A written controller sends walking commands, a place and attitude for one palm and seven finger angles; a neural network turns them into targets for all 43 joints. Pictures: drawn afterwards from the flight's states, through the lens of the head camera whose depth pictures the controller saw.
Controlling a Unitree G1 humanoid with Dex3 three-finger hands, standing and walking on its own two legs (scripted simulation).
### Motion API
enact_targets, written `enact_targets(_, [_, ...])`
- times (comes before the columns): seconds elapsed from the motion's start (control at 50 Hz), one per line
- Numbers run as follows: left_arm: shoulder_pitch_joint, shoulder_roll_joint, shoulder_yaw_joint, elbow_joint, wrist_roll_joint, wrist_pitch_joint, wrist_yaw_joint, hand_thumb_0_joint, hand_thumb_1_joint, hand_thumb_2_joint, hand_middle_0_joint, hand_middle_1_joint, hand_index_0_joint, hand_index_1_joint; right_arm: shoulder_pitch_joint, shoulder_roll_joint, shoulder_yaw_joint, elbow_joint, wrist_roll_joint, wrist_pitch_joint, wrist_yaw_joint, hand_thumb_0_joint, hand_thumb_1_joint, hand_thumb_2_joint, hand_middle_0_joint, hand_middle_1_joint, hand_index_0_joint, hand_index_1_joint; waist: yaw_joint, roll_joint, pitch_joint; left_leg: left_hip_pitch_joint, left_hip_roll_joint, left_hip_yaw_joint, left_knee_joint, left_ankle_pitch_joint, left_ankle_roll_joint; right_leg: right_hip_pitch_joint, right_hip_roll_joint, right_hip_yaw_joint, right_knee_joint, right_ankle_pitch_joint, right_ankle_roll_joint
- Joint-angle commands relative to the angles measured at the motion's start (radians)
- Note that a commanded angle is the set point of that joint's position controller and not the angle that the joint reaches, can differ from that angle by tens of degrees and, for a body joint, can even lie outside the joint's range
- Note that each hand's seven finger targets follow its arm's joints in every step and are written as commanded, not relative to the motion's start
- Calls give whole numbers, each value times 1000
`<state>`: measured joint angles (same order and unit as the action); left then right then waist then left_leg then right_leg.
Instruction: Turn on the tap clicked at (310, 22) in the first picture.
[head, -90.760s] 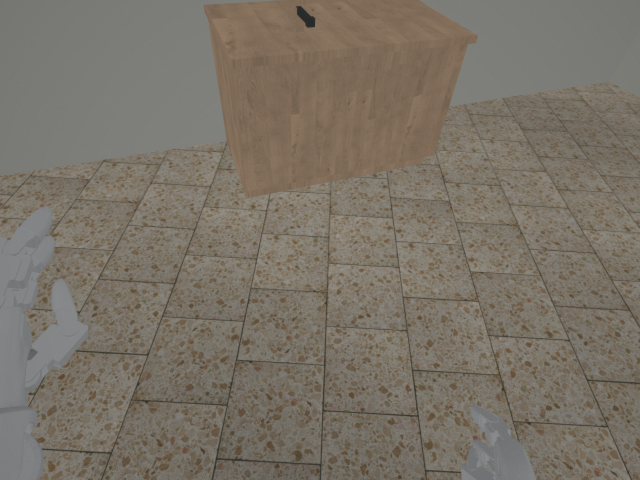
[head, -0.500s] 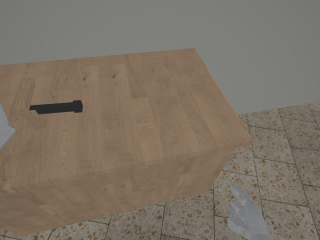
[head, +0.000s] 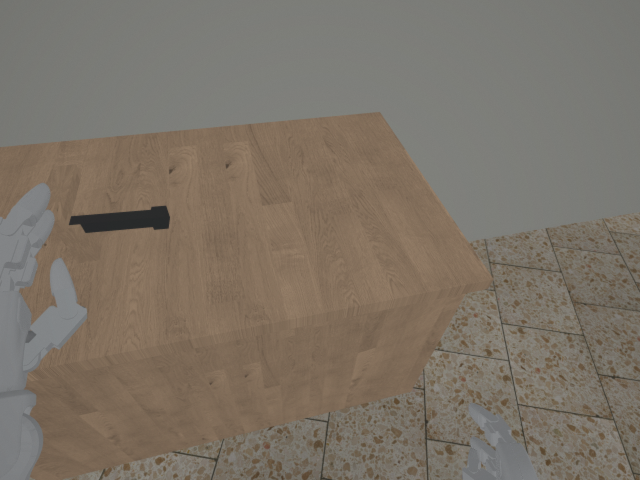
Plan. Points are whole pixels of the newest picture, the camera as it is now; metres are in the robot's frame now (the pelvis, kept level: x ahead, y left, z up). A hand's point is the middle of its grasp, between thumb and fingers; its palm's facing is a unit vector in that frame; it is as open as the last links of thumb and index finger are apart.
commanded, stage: come to a stop and stand still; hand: left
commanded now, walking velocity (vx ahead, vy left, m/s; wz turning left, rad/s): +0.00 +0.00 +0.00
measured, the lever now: (160, 217) +0.50 +0.32 +0.00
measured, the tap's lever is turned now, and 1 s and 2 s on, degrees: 86 86 86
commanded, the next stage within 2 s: look again from close up in 0.14 s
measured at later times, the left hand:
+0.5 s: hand (107, 280) +0.26 +0.25 +0.15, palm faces +0.38 -0.85 -0.37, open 7.5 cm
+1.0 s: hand (78, 213) +0.30 +0.27 +0.20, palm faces +0.49 -0.75 -0.45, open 7.5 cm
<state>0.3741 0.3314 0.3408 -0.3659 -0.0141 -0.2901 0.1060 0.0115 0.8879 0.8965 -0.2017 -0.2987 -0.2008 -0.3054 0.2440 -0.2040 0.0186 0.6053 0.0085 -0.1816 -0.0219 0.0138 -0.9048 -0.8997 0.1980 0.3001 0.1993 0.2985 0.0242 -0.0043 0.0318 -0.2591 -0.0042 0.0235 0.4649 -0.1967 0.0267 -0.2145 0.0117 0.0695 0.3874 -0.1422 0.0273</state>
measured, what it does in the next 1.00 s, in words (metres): stands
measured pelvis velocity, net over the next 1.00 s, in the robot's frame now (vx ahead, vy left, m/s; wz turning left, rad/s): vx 0.05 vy -0.01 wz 0.01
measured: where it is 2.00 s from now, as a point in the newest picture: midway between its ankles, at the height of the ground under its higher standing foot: outside the picture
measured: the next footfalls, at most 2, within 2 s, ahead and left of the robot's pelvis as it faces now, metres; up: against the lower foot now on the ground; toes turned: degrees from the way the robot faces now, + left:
none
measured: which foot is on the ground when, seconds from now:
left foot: down 0.00-1.00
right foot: down 0.00-1.00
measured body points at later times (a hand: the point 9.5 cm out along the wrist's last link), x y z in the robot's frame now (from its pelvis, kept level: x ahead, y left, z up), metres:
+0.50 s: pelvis +0.04 +0.00 +0.00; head +0.07 +0.02 +0.45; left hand +0.24 +0.29 +0.17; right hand +0.23 -0.22 -0.07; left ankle +0.05 +0.10 -0.74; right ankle +0.05 -0.14 -0.74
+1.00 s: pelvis +0.05 -0.01 +0.00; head +0.11 +0.01 +0.44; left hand +0.27 +0.31 +0.23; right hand +0.24 -0.21 -0.08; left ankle +0.05 +0.10 -0.74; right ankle +0.05 -0.14 -0.74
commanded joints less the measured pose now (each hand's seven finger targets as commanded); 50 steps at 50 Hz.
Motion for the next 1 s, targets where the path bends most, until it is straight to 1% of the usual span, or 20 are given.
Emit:
enact_targets(0.0, [-101,178,104,-194,-6,-40,6,0,900,900,-200,-300,-200,-300,-112,-114,-52,-161,5,-44,-7,0,-900,-900,200,300,200,300,2,0,-51,-20,41,-50,-153,-226,-9,8,-15,24,-119,-184,-34])
enact_targets(0.02, [-122,217,133,-241,-5,-43,7,0,900,900,-200,-300,-200,-300,-124,-112,-49,-161,5,-46,-9,0,-900,-900,200,300,200,300,4,38,-69,-8,46,-51,-166,-224,-10,20,-11,14,-108,-167,-31])
enact_targets(0.1, [-93,196,123,-292,-5,-48,8,0,900,900,-200,-300,-200,-300,-120,-112,-54,-168,3,-50,-10,0,-900,-900,200,300,200,300,8,77,-96,-18,51,-60,-177,-253,-1,66,-4,6,-79,-137,-31])
enact_targets(0.12, [-94,221,142,-324,-6,-48,9,0,900,900,-200,-300,-200,-300,-131,-110,-52,-167,2,-52,-11,0,-900,-900,200,300,200,300,8,123,-105,3,52,-57,-175,-220,-2,65,-1,0,-69,-98,-31])
enact_targets(0.22, [-22,194,131,-289,-14,-33,10,0,900,900,-200,-300,-200,-300,-123,-107,-55,-155,3,-53,-5,0,-900,-900,200,300,200,300,10,68,-132,59,42,-37,-120,-30,-13,74,-10,-3,-62,39,-34])
enact_targets(0.26, [-16,163,106,-262,-18,-26,7,0,900,900,-200,-300,-200,-300,-113,-111,-57,-149,4,-44,-3,0,-900,-900,200,300,200,300,6,48,-132,59,44,-42,-115,17,-18,75,-12,-7,-54,63,-34])
enact_targets(0.38, [-23,165,101,-254,-26,-7,4,0,900,900,-200,-300,-200,-300,-124,-111,-59,-156,6,-22,-6,0,-900,-900,200,300,200,300,6,20,-127,86,50,-31,-104,83,-17,71,-14,-7,-54,125,-30])
enact_targets(0.42, [-36,201,125,-299,-27,-4,6,0,900,900,-200,-300,-200,-300,-146,-107,-57,-158,9,-19,-10,0,-900,-900,200,300,200,300,6,48,-135,116,48,-27,-98,133,-18,67,-15,-6,-53,161,-31])
enact_targets(0.54, [-15,198,123,-351,-36,1,11,0,900,900,-200,-300,-200,-300,-146,-104,-54,-173,5,-6,-14,0,-900,-900,200,300,200,300,7,72,-176,143,57,-34,-84,253,-18,113,-21,-29,-30,232,-31])
enact_targets(0.62, [29,215,147,-349,-40,10,15,0,900,900,-200,-300,-200,-300,-155,-102,-57,-177,8,1,-16,0,-900,-900,200,300,200,300,8,89,-188,161,62,-33,-75,300,-23,119,-23,-22,-31,263,-33])
enact_targets(0.64, [35,184,119,-332,-41,12,11,0,900,900,-200,-300,-200,-300,-141,-104,-55,-179,5,6,-15,0,-900,-900,200,300,200,300,5,81,-178,147,61,-33,-81,308,-24,125,-22,-32,-30,266,-32])
enact_targets(0.8, [18,183,110,-302,-45,31,12,0,900,900,-200,-300,-200,-300,-139,-111,-60,-186,9,23,-20,0,-900,-900,200,300,200,300,1,36,-163,130,60,-34,-98,236,-24,129,-24,-25,-54,248,-27])
enact_targets(0.82, [-951,951,374,-698,-22,-132,27,0,900,900,-200,-300,-200,-300,32,-167,128,-313,66,34,-88,0,-900,-900,200,300,200,300,-56,312,-56,-166,72,-79,-84,40,13,127,12,-29,88,-91,31])
enact_targets(0.84, [-544,455,363,-205,21,-72,3,0,900,900,-200,-300,-200,-300,-71,-39,2,-219,56,-16,-68,0,-900,-900,200,300,200,300,16,114,-82,-1,145,-107,-70,-26,7,-85,-48,-58,61,-223,-22])
enact_targets(0.86, [-380,374,252,-169,-1,-41,-2,0,900,900,-200,-300,-200,-300,-109,-97,-1,-171,5,-24,-27,0,-900,-900,200,300,200,300,7,75,-46,49,99,-83,-117,63,4,-49,-13,-41,8,-152,-49])
enact_targets(0.88, [-305,415,281,-107,-10,-30,5,0,900,900,-200,-300,-200,-300,-81,-164,-40,-169,-10,-31,-11,0,-900,-900,200,300,200,300,27,55,-93,75,76,-36,-65,87,-11,-35,-24,14,-22,-11,-71])
enact_targets(0.9, [-222,332,208,-151,-24,-36,-10,0,900,900,-200,-300,-200,-300,-50,-152,-45,-187,-11,-43,3,0,-900,-900,200,300,200,300,20,20,-169,91,54,-41,-9,153,-10,8,-62,59,-11,125,-81])
enact_targets(0.92, [-129,266,174,-157,-40,-32,-16,0,900,900,-200,-300,-200,-300,-75,-145,-42,-173,-6,-47,24,0,-900,-900,200,300,200,300,17,66,-247,158,56,-36,7,257,-10,43,-72,61,35,235,-86])
enact_targets(0.96, [37,178,104,-279,-34,-23,-22,0,900,900,-200,-300,-200,-300,-46,-157,-57,-183,-5,-41,48,0,-900,-900,200,300,200,300,22,63,-273,170,74,-30,20,383,-9,78,-77,38,42,323,-68])
enact_targets(0.98, [69,173,96,-328,-28,-17,-22,0,900,900,-200,-300,-200,-300,-59,-163,-60,-182,-6,-42,56,0,-900,-900,200,300,200,300,20,54,-255,165,84,-32,17,396,-6,71,-78,29,37,329,-62])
